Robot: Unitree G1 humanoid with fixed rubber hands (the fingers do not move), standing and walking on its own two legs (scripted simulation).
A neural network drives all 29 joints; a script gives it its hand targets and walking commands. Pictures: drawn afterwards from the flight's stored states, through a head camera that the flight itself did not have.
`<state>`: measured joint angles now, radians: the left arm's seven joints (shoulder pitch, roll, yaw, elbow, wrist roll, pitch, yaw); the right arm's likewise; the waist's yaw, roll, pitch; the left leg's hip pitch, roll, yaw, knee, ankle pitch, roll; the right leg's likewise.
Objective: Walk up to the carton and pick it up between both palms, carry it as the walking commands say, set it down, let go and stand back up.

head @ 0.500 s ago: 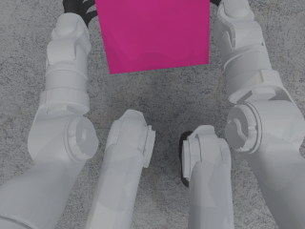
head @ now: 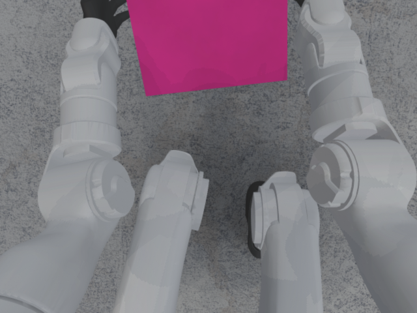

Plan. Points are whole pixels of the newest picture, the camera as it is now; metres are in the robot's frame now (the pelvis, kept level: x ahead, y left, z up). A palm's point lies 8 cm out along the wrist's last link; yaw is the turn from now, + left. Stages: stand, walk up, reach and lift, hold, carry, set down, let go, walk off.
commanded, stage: set down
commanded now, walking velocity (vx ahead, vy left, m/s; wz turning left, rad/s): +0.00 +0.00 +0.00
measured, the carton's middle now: (209, 22) +0.54 +0.09 -0.24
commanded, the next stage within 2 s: none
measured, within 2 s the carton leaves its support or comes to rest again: rests again in 0.78 s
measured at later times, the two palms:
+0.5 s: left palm (102, 17) +0.50 +0.24 -0.15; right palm out of the picture +0.57 -0.05 -0.16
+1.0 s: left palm (99, 38) +0.48 +0.26 -0.18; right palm (317, 19) +0.55 -0.08 -0.18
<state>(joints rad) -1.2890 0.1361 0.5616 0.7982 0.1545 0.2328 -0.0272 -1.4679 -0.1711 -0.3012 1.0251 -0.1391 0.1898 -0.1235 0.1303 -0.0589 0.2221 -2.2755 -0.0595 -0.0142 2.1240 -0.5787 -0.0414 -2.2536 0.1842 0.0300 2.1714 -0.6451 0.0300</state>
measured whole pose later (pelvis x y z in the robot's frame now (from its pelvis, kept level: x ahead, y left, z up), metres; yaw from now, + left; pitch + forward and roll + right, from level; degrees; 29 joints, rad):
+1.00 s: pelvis -0.01 +0.00 -0.01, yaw +1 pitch +39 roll +1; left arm -1.34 0.29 0.35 1.08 -0.09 0.04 0.08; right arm -1.45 -0.31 -0.02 1.07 0.09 0.11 -0.13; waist 0.12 -0.01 0.33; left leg -2.27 -0.03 0.01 2.14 -0.55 -0.02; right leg -2.24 0.13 0.01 2.20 -0.63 0.01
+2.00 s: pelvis +0.00 +0.01 +0.14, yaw +2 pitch +47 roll -1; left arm -1.13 0.28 0.36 0.79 -0.10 0.20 0.03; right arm -1.28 -0.32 -0.17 0.90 0.01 0.24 -0.07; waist 0.11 -0.03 -0.01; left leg -1.98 -0.05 -0.01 1.59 -0.43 0.01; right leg -1.93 0.08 0.02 1.64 -0.52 0.01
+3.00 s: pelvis +0.07 +0.03 +0.35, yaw +2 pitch +28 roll -1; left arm -0.31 0.23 0.18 0.56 0.01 0.08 -0.12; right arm -0.40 -0.14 -0.18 0.57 -0.08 0.11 -0.05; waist 0.08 0.01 -0.03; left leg -0.97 -0.06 -0.03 0.73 -0.24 0.04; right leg -0.92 0.04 0.07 0.74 -0.30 0.02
